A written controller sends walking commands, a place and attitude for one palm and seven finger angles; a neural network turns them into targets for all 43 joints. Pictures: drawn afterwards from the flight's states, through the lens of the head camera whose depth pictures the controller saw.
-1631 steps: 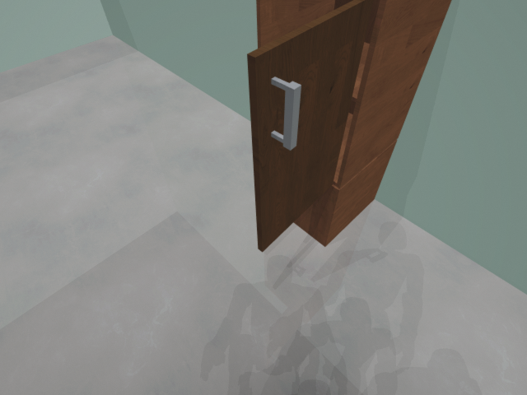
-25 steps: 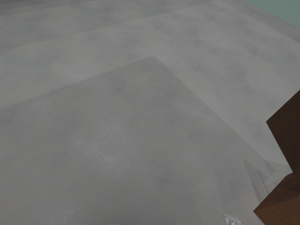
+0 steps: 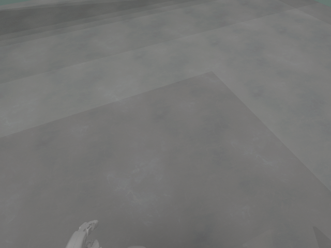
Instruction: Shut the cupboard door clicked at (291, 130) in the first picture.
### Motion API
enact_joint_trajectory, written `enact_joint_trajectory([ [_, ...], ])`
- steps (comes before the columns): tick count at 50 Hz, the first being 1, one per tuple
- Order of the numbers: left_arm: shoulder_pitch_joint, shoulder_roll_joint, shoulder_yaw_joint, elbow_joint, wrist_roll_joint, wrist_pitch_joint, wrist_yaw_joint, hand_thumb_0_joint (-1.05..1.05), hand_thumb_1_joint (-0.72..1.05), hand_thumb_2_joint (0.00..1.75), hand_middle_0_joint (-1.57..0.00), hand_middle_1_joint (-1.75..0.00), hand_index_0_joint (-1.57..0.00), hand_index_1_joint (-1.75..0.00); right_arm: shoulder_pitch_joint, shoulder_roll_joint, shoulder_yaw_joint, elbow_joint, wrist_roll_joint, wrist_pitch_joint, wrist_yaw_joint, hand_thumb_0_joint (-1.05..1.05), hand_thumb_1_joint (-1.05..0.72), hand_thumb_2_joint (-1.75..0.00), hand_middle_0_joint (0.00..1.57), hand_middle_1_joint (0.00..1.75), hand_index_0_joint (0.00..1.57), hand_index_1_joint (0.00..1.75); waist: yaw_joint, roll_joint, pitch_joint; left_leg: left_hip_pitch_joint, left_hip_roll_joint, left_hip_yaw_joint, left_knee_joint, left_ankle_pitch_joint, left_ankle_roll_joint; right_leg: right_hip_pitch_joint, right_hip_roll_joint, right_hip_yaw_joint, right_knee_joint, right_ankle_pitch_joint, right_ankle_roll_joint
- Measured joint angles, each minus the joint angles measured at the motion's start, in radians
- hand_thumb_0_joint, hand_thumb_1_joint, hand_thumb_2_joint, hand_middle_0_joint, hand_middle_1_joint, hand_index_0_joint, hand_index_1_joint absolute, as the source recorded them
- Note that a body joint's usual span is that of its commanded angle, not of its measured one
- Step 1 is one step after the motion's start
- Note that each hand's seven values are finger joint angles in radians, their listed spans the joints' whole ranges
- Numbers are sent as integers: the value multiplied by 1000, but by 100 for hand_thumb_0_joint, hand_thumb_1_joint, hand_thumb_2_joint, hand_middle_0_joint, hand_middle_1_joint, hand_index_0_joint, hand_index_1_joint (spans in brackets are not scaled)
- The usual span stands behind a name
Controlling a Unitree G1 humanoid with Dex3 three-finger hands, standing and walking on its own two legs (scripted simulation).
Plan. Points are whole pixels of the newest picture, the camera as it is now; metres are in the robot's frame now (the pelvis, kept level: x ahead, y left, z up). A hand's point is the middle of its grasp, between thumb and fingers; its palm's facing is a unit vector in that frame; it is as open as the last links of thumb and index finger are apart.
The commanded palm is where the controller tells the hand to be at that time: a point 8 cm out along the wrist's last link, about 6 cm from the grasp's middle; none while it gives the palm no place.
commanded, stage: walk to a spot facing it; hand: left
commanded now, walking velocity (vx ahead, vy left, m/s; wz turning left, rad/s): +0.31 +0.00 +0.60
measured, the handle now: out of the picture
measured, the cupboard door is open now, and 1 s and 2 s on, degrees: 59 59 59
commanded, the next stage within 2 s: turn to face it in 0.42 s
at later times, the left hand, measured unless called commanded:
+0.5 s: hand out of the picture +0.12 +0.28 -0.19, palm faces +0.37 -0.90 -0.21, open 7.4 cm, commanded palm none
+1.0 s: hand (84, 176) +0.37 +0.29 -0.17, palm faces +0.20 -0.96 -0.20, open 7.4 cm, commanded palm none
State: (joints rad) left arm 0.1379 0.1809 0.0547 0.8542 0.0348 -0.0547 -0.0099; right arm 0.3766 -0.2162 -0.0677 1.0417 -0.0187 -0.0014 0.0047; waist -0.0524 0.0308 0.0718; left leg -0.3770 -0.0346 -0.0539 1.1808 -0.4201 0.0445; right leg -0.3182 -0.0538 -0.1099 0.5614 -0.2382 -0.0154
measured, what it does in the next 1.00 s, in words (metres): walks ahead: left foot, then right foot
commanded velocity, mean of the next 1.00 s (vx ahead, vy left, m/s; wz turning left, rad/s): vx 0.13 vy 0.00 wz -0.05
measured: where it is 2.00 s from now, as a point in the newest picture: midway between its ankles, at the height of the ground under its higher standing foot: (144, 209)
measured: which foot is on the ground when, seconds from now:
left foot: up 0.00-0.34, down 0.36-0.92, up 0.94-1.00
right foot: down 0.00-0.38, up 0.40-0.88, down 0.90-1.00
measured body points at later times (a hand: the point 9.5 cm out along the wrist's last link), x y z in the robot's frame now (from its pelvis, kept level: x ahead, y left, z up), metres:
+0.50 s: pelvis +0.18 +0.08 -0.01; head +0.22 +0.13 +0.43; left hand +0.10 +0.33 -0.17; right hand +0.39 -0.12 -0.13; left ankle +0.22 +0.16 -0.73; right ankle +0.16 -0.10 -0.64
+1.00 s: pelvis +0.33 +0.10 -0.01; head +0.38 +0.10 +0.44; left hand +0.36 +0.34 -0.15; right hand +0.38 -0.13 -0.17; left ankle +0.23 +0.17 -0.67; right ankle +0.36 +0.01 -0.73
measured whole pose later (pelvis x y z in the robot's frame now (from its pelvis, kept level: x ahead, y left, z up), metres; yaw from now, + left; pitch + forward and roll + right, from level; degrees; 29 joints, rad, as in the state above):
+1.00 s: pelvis +0.33 +0.10 -0.01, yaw +9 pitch +0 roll -1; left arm 0.21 0.15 0.06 0.95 0.02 0.00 0.01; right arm 0.26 -0.18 -0.05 1.03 0.00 0.03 -0.03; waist 0.00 0.04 0.10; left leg -0.33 0.01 0.08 1.04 -0.53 -0.01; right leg -0.31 0.04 -0.04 0.60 -0.29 -0.05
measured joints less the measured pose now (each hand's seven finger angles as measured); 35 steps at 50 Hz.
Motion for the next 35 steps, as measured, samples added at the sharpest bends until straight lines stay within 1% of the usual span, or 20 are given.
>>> enact_joint_trajectory([
  [2, 35, -14, 2, 25, 0, 4, 8, 1, 91, 90, -20, -30, -20, -30, -25, 0, -4, -14, -3, 5, 7, 1, -91, -89, 20, 30, 20, 30, -3, -8, -13, -91, 31, 33, 56, 65, -12, 57, -9, -32, -58, 3, 6],
  [4, 69, -23, 2, 50, 0, 1, 10, 1, 91, 90, -20, -30, -20, -30, -52, 3, -7, -32, -3, 9, 14, 1, -91, -89, 20, 30, 20, 30, -2, -19, -22, -161, 59, 51, 44, 110, -26, 108, -15, -67, -108, 0, 5],
  [7, 112, -14, 19, 81, -4, -10, 21, 0, 93, 90, -21, -30, -20, -30, -100, 8, -9, -56, -3, 16, 23, 1, -91, -89, 20, 30, 20, 30, 12, -34, -22, -229, 91, 65, -34, 151, -42, 175, -20, -118, -162, -12, 10],
  [9, 137, -3, 21, 100, -3, -12, 20, 0, 94, 90, -20, -30, -20, -30, -138, 9, -10, -70, -4, 20, 29, 1, -91, -89, 20, 30, 20, 30, 22, -42, -14, -251, 107, 81, -115, 174, -47, 213, -24, -151, -182, -28, 18],
  [12, 170, 8, 20, 126, -1, -11, 17, 0, 93, 90, -20, -30, -20, -30, -198, 6, -7, -94, -5, 20, 40, 0, -92, -89, 20, 30, 19, 30, 42, -50, 5, -245, 118, 109, -269, 190, -42, 259, -34, -195, -184, -66, 38],
  [15, 204, 16, 18, 144, 1, -6, 14, 1, 92, 90, -20, -30, -20, -30, -254, -1, -3, -118, -5, 13, 48, 0, -92, -89, 20, 30, 19, 30, 70, -59, 27, -204, 110, 138, -397, 172, -23, 298, -55, -230, -154, -121, 69],
  [17, 232, 24, 18, 154, 0, 0, 9, 1, 92, 90, -20, -30, -20, -30, -281, -6, 1, -140, -7, 1, 50, 0, -92, -89, 20, 30, 19, 30, 81, -73, 35, -150, 83, 161, -476, 153, -4, 311, -92, -245, -90, -180, 96],
  [18, 249, 25, 18, 158, -3, 5, 6, 1, 92, 90, -20, -30, -20, -30, -288, -13, 4, -155, -9, -9, 51, 0, -91, -89, 20, 30, 19, 30, 81, -76, 34, -109, 67, 170, -524, 160, 7, 298, -118, -246, -14, -219, 102],
  [19, 261, 24, 18, 162, -7, 14, 0, 1, 91, 90, -20, -30, -20, -30, -291, -25, 4, -172, -12, -21, 50, 0, -91, -89, 20, 30, 20, 30, 74, -65, 29, -104, 60, 169, -532, 238, 36, 255, -140, -232, 115, -240, 93],
  [20, 254, 29, 16, 165, -10, 30, -5, 1, 91, 90, -20, -30, -20, -30, -296, -29, 3, -182, -12, -33, 42, 0, -91, -89, 20, 30, 20, 30, 68, -62, 35, -118, 47, 164, -482, 238, 55, 188, -146, -167, 283, -265, 87],
  [21, 235, 37, 15, 164, -12, 47, -6, 1, 91, 90, -20, -30, -20, -30, -298, -29, 5, -186, -10, -40, 33, 0, -91, -89, 20, 30, 20, 30, 69, -64, 46, -116, 34, 160, -451, 207, 64, 116, -135, -88, 443, -281, 80],
  [22, 212, 45, 17, 158, -13, 58, -4, 1, 91, 90, -20, -30, -20, -30, -295, -27, 10, -185, -8, -43, 26, 0, -91, -89, 20, 30, 20, 30, 74, -68, 54, -100, 22, 156, -448, 178, 66, 47, -120, -28, 567, -275, 73],
  [23, 189, 51, 21, 149, -12, 63, 0, 1, 91, 90, -20, -30, -20, -29, -287, -24, 15, -182, -7, -42, 19, 0, -91, -89, 20, 30, 20, 30, 77, -70, 54, -82, 11, 150, -463, 163, 65, -18, -108, 9, 649, -256, 69],
  [24, 165, 56, 25, 137, -9, 63, 3, 1, 91, 90, -20, -30, -20, -29, -275, -20, 20, -178, -7, -40, 12, 0, -91, -89, 20, 30, 20, 30, 78, -71, 52, -61, 3, 142, -488, 161, 61, -75, -100, 33, 692, -226, 68],
  [25, 141, 58, 27, 123, -6, 61, 3, 1, 91, 90, -20, -30, -20, -29, -263, -15, 24, -171, -7, -39, 7, 0, -91, -89, 20, 30, 20, 30, 79, -70, 49, -38, -5, 134, -520, 170, 55, -123, -97, 49, 702, -190, 69],
  [26, 120, 59, 28, 108, -2, 59, 3, 1, 91, 90, -20, -30, -19, -29, -250, -9, 28, -162, -7, -38, 2, 0, -91, -89, 20, 30, 20, 30, 79, -68, 45, -14, -12, 127, -552, 179, 57, -163, -95, 62, 693, -156, 71],
  [29, 73, 57, 27, 72, 2, 53, 3, 1, 91, 90, -20, -30, -19, -29, -210, 18, 40, -131, -4, -37, -8, 0, -91, -89, 20, 30, 20, 30, 74, -66, 27, 62, -27, 107, -651, 201, 65, -245, -86, 91, 616, -68, 79],
  [32, 48, 46, 16, 63, -2, 56, 8, 1, 91, 90, -20, -30, -19, -29, -166, 45, 43, -96, 1, -38, -24, 0, -92, -89, 21, 30, 20, 30, 66, -61, 2, 139, -31, 97, -736, 212, 63, -270, -66, 110, 508, 3, 82],
  [35, 43, 30, 6, 73, -7, 68, 11, 1, 91, 90, -20, -30, -19, -29, -127, 55, 44, -65, 2, -35, -29, 0, -93, -89, 21, 30, 20, 30, 60, -58, -19, 208, -30, 106, -790, 202, 57, -252, -41, 118, 393, 51, 76],
])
